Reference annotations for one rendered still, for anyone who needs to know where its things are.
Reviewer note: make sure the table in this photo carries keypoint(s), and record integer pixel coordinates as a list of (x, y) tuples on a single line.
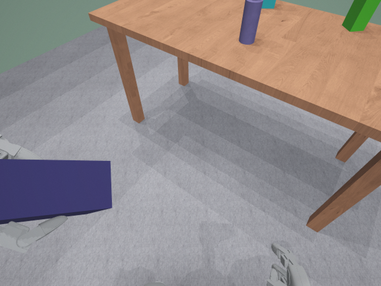
[(302, 56)]

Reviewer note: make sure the robot right hand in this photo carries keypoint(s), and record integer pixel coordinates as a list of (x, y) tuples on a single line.
[(295, 274)]

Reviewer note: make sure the robot left hand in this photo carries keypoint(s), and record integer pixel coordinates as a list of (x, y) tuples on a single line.
[(14, 235)]

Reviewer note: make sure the sponge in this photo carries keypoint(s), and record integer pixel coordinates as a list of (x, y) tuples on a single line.
[(43, 189)]

